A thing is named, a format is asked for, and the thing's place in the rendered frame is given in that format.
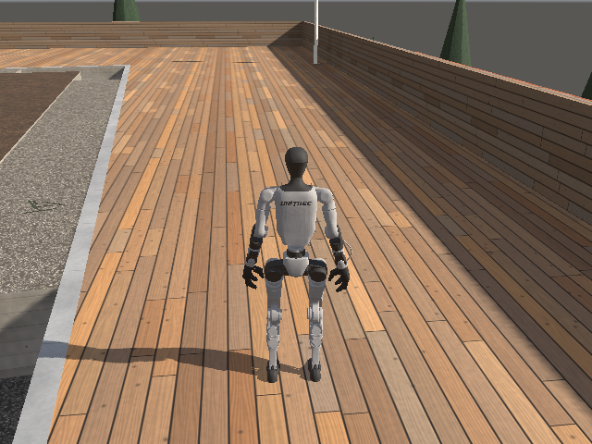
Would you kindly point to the right robot hand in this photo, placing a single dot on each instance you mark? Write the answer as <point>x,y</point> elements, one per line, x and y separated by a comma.
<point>344,278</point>

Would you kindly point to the robot left forearm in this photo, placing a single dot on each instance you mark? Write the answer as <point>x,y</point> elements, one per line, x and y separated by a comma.
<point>253,250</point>

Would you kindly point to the left robot foot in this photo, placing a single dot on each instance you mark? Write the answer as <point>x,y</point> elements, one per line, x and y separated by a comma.
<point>272,375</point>

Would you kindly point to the robot right forearm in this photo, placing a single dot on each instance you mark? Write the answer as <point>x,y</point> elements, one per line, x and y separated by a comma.
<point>338,251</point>

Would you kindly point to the humanoid robot torso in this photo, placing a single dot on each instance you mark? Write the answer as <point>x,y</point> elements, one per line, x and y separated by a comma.
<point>296,218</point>

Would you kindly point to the left robot hand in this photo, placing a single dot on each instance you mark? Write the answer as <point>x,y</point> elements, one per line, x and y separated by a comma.
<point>248,275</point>

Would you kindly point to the robot right upper arm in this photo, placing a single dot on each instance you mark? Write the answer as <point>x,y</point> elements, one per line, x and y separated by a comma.
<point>325,197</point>

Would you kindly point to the robot left upper arm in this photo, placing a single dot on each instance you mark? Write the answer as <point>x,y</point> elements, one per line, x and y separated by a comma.
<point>267,196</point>

